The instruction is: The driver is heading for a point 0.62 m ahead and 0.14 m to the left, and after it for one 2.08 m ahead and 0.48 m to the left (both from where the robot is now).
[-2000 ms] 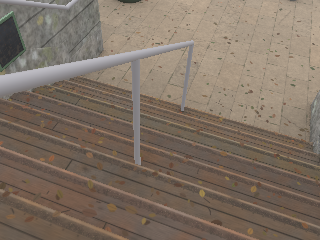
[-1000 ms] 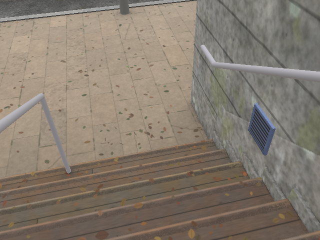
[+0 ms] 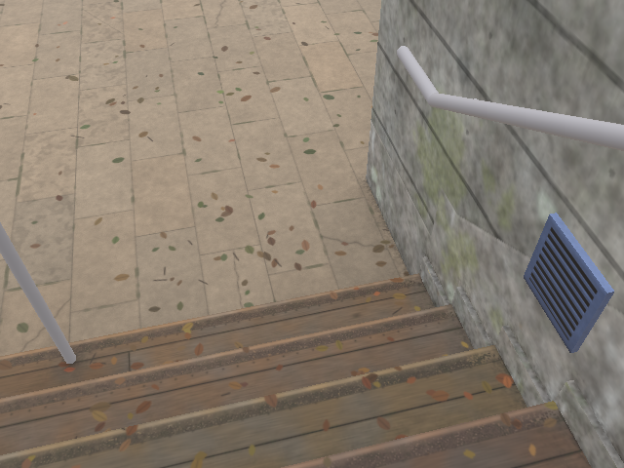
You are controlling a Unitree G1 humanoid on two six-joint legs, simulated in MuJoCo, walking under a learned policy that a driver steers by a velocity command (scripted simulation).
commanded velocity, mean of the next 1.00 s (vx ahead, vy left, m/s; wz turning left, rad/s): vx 0.50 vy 0.00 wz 0.45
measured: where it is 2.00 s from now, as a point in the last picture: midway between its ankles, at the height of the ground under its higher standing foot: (245, 413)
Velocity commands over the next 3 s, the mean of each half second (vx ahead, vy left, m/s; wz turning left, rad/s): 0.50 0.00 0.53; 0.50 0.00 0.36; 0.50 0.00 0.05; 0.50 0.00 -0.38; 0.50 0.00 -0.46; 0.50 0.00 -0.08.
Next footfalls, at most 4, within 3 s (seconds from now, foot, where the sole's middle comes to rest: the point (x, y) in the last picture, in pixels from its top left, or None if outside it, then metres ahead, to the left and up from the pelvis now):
0.20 left None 0.23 0.11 -0.91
0.76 right None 0.57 -0.01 -1.07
1.38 left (232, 434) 0.81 0.27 -1.24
1.92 right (260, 372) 1.11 0.21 -1.40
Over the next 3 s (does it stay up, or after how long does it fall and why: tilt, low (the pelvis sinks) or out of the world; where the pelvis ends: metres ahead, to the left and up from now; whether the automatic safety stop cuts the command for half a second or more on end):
stays up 1.56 0.33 -0.89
